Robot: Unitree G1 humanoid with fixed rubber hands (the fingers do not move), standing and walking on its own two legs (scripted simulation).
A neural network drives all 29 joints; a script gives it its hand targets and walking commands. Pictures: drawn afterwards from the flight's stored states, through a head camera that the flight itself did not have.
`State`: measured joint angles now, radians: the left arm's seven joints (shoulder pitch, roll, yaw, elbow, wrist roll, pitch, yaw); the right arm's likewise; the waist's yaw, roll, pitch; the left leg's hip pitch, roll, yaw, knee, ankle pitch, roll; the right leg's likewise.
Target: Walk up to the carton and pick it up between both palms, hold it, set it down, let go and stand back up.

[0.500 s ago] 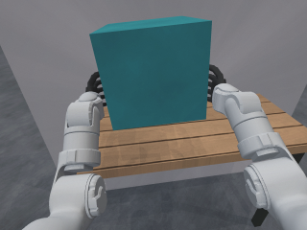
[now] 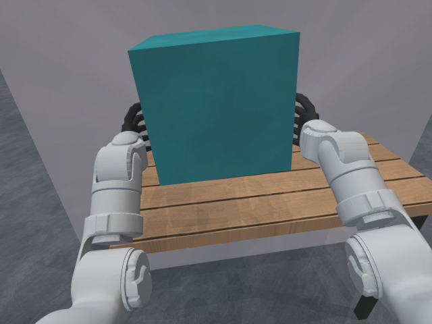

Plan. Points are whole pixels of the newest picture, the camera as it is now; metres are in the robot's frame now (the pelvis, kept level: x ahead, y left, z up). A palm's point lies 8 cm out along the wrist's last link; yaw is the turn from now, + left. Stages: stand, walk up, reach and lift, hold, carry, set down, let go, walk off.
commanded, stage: hold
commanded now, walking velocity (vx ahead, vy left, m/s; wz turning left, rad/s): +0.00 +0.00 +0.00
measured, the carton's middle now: (214, 95) +0.44 +0.01 +0.31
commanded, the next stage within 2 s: set down in 0.68 s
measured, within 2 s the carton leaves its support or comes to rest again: neither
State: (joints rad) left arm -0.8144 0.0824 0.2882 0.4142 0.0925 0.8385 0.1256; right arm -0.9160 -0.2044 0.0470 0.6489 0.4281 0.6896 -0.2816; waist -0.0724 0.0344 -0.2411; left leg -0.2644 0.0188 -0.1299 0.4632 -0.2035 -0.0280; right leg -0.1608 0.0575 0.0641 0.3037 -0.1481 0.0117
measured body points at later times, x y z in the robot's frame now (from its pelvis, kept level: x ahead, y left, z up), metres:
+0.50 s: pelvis +0.00 -0.01 +0.00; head -0.09 +0.01 +0.44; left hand +0.38 +0.17 +0.25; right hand +0.38 -0.15 +0.27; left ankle +0.03 +0.13 -0.74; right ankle +0.01 -0.13 -0.74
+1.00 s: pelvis +0.00 +0.00 +0.00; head -0.08 +0.01 +0.45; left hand +0.40 +0.17 +0.25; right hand +0.40 -0.15 +0.26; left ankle +0.03 +0.13 -0.74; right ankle +0.01 -0.13 -0.74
